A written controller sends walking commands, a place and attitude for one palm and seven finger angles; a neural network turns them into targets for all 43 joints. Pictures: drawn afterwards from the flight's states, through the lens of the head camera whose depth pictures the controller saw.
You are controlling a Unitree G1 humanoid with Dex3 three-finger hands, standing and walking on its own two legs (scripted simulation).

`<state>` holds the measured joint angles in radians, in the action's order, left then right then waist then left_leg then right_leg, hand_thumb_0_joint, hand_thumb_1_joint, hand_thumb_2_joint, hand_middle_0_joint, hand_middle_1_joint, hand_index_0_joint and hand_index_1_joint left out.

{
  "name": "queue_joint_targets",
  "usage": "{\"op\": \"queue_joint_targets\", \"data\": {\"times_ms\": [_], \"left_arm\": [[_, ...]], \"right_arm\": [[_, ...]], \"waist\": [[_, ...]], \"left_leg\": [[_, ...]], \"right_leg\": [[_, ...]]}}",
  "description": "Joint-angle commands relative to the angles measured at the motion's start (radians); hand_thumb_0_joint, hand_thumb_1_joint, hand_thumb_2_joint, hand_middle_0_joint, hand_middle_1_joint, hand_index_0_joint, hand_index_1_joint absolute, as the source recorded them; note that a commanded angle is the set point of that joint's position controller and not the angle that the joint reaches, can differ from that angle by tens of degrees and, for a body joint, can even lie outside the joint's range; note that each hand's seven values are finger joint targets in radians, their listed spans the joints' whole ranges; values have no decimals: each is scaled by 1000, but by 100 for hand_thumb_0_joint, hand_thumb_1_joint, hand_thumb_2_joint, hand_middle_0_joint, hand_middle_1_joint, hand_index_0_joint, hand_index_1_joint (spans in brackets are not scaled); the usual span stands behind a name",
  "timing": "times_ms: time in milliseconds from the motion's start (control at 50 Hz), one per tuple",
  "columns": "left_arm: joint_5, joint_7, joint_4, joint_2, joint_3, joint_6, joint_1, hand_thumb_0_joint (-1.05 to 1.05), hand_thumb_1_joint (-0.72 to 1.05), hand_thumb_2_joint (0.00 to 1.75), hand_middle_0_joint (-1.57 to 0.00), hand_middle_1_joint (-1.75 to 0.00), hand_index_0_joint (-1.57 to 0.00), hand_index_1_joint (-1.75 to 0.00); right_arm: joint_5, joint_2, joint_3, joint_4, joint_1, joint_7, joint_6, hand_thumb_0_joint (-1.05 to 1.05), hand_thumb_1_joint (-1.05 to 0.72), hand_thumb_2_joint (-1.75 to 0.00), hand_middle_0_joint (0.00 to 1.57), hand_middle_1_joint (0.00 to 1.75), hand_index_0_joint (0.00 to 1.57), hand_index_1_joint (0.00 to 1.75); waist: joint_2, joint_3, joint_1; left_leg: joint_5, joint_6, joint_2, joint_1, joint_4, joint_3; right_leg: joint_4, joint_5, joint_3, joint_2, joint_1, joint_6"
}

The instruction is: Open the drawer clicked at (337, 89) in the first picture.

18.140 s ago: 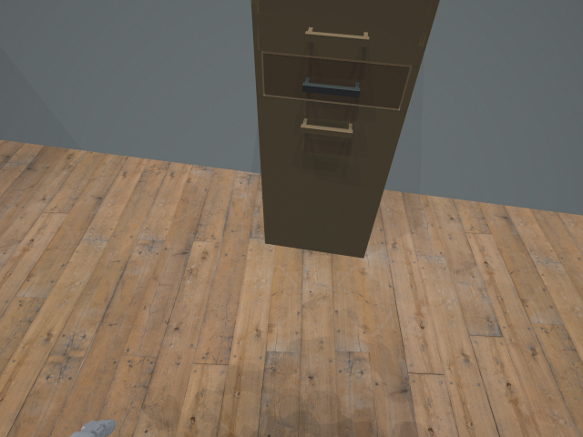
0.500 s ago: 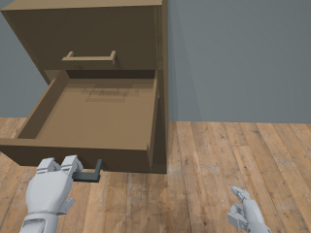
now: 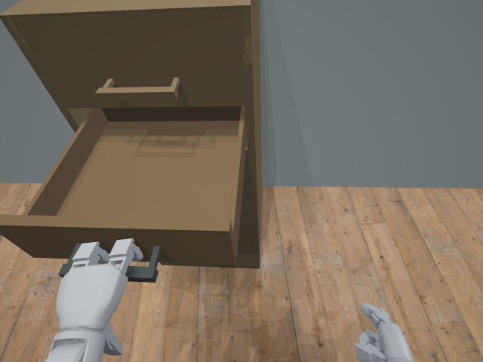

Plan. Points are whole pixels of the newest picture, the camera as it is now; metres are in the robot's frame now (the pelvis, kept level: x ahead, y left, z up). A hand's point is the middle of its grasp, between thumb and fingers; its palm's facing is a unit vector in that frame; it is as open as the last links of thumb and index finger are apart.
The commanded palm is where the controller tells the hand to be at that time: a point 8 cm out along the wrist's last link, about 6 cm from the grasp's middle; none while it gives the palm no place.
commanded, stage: lift the hand off the handle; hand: left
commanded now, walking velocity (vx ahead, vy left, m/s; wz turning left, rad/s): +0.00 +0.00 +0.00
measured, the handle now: (112, 261) +0.25 +0.25 +0.04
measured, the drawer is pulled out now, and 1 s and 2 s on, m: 0.30 0.30 0.30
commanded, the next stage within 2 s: draw the hand back to the body in 1.32 s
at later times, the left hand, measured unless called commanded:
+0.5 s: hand (91, 282) +0.20 +0.25 +0.07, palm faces +0.05 -0.05 -1.00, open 13.7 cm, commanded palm +0.18 +0.25 +0.13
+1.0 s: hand (72, 247) +0.22 +0.25 +0.15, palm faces +0.11 -0.06 -0.99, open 13.8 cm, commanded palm +0.18 +0.24 +0.21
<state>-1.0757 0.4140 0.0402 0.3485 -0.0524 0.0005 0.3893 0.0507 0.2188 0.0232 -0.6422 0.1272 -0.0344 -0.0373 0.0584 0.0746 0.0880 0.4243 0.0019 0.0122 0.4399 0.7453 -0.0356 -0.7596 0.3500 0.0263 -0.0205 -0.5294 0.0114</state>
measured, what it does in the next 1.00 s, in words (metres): stands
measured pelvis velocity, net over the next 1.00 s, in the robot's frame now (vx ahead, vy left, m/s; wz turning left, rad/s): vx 0.00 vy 0.00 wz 0.02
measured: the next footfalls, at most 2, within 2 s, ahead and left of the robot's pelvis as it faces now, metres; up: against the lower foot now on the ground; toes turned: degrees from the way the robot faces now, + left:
none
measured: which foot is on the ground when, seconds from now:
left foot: down 0.00-1.00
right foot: down 0.00-1.00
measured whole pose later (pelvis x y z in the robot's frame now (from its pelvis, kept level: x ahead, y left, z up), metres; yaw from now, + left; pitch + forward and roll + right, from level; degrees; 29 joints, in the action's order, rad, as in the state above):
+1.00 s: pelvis +0.00 +0.00 +0.03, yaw +1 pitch -2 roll +0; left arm -0.91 0.05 0.33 0.49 -0.02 -0.09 0.25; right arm 0.01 0.25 -0.03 -0.65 0.08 -0.03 -0.08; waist 0.12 -0.01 0.13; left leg 0.26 0.00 0.00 0.10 0.40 -0.02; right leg -0.43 0.20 0.04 -0.02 -0.19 0.00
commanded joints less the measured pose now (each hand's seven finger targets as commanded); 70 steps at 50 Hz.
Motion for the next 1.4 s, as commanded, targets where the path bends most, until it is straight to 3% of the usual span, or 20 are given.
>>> {"op": "queue_joint_targets", "data": {"times_ms": [0, 60, 140, 240, 360, 400, 540, 600, 680, 740, 760, 840, 860, 940, 1060, 1140, 1260, 1320, 1360, 1380], "left_arm": [[12, 42, 152, 164, 128, -20, -132, 0, -50, 30, -30, -120, -30, -120], [20, 37, 241, 181, 133, -18, -128, 0, -50, 30, -30, -120, -30, -120], [47, 11, 252, 202, 156, -22, -128, 0, -50, 30, -30, -120, -30, -120], [64, -39, 289, 220, 159, -28, -132, 0, -50, 30, -30, -120, -30, -120], [82, -101, 332, 209, 132, -25, -137, 0, -50, 30, -30, -120, -30, -120], [85, -122, 312, 242, 155, -27, -173, 0, -50, 30, -30, -120, -30, -120], [107, -162, 395, 295, 194, -3, -244, 0, -50, 30, -30, -120, -30, -120], [121, -173, 405, 283, 189, 4, -221, 0, -50, 30, -30, -120, -30, -120], [132, -202, 384, 293, 194, -25, -243, 0, -50, 30, -30, -120, -30, -120], [139, -237, 416, 301, 194, -62, -231, 0, -50, 30, -30, -120, -30, -120], [140, -254, 420, 265, 149, -68, -250, 0, -50, 30, -30, -120, -30, -120], [155, -300, 445, 328, 194, -93, -281, 0, -50, 30, -30, -120, -30, -120], [153, -311, 457, 292, 154, -89, -292, 0, -50, 30, -30, -120, -30, -120], [172, -326, 515, 337, 204, -96, -284, 0, -50, 30, -30, -120, -30, -120], [191, -351, 571, 330, 201, -113, -282, 0, -50, 30, -30, -120, -30, -120], [216, -374, 571, 390, 262, -147, -283, 0, -50, 30, -30, -120, -30, -120], [225, -436, 541, 315, 152, -145, -368, 0, -50, 30, -30, -120, -30, -120], [209, -437, 538, 382, 203, -131, -374, 0, -50, 30, -30, -120, -30, -120], [207, -436, 528, 363, 191, -119, -426, 0, -50, 30, -30, -120, -30, -120], [206, -429, 488, 402, 228, -112, -423, 0, -50, 30, -30, -120, -30, -120]], "right_arm": [[-8, 105, 28, 154, -144, -19, 56, 0, -90, -90, 20, 30, 20, 30], [-6, 100, 25, 165, -146, -21, 57, 0, -90, -90, 20, 30, 20, 30], [-11, 101, 22, 160, -160, -27, 55, 0, -90, -90, 20, 30, 20, 30], [-15, 102, 15, 160, -179, -30, 51, 0, -90, -90, 20, 30, 20, 30], [-15, 102, 4, 167, -184, -24, 52, 0, -90, -90, 20, 30, 20, 30], [-15, 104, 3, 157, -185, -29, 47, 0, -90, -90, 20, 30, 20, 30], [-17, 106, -2, 160, -197, -34, 48, 0, -90, -90, 20, 30, 20, 30], [-19, 103, -1, 157, -191, -30, 51, 0, -90, -90, 20, 30, 20, 30], [-27, 104, -6, 140, -202, -24, 38, 0, -90, -90, 20, 30, 20, 30], [-36, 110, -15, 161, -229, -17, 30, 0, -90, -90, 20, 30, 20, 30], [-34, 104, -21, 158, -217, -14, 30, 0, -90, -90, 20, 30, 20, 30], [-44, 116, -26, 165, -245, -12, 19, 0, -90, -90, 20, 30, 20, 30], [-38, 109, -33, 167, -228, -8, 21, 0, -90, -90, 20, 30, 20, 30], [-47, 119, -33, 180, -251, -1, 18, 0, -90, -90, 20, 30, 20, 30], [-49, 117, -39, 182, -239, 20, 16, 0, -90, -90, 20, 30, 20, 30], [-63, 128, -41, 188, -273, 24, 5, 0, -90, -90, 20, 30, 20, 30], [-64, 118, -49, 180, -253, 24, 9, 0, -90, -90, 20, 30, 20, 30], [-61, 129, -44, 185, -254, 18, -1, 0, -90, -90, 20, 30, 20, 30], [-58, 117, -56, 182, -253, 21, 11, 0, -90, -90, 20, 30, 20, 30], [-60, 123, -44, 160, -245, 16, 4, 0, -90, -90, 20, 30, 20, 30]], "waist": [[-62, 145, -7], [-11, 205, 8], [-53, 175, 5], [-20, 149, 14], [-42, 113, 19], [-53, 85, 18], [16, 135, 33], [-8, 112, 33], [-28, 68, 31], [-10, 95, 45], [-37, 99, 38], [-21, 69, 43], [-43, 85, 42], [16, 82, 53], [-1, 104, 52], [-7, 54, 49], [-17, 36, 26], [-28, 41, 39], [-21, 66, 37], [1, 34, 29]], "left_leg": [[-252, -14, -43, -26, -115, 23], [-301, -11, -46, -73, -125, 22], [-288, -15, -44, -81, -149, 24], [-299, -17, -48, -113, -184, 18], [-302, -23, -47, -143, -222, 18], [-290, -24, -49, -145, -237, 15], [-347, -19, -48, -223, -277, 20], [-372, -21, -45, -229, -292, 19], [-375, -17, -41, -233, -328, 21], [-393, -15, -38, -254, -349, 23], [-401, -22, -40, -257, -351, 17], [-399, -17, -30, -268, -383, 28], [-407, -23, -34, -272, -385, 22], [-436, -12, -24, -288, -405, 35], [-478, -14, -25, -308, -412, 25], [-447, -13, -21, -296, -419, 30], [-406, -18, -27, -308, -434, 26], [-381, -19, -27, -296, -440, 24], [-375, -19, -31, -293, -434, 28], [-365, -16, -28, -284, -438, 25]], "right_leg": [[117, -205, -5, 38, 144, 26], [119, -238, -11, 33, 190, 30], [153, -232, -14, 32, 214, 24], [190, -242, -22, 28, 255, 22], [227, -233, -13, 20, 286, 14], [249, -226, -15, 21, 294, 11], [294, -263, -25, 21, 367, 15], [303, -287, -10, 20, 376, 10], [329, -286, -7, 22, 396, 12], [340, -296, -12, 22, 440, 12], [338, -301, 2, 14, 443, 8], [364, -289, -2, 28, 465, 10], [360, -289, 11, 17, 475, 7], [375, -314, 4, 30, 501, 11], [381, -340, 16, 21, 530, 11], [401, -327, 0, 33, 517, 8], [413, -262, 22, 24, 494, 7], [414, -255, 16, 25, 506, 4], [411, -238, 15, 21, 516, 10], [418, -233, 11, 29, 496, 9]]}}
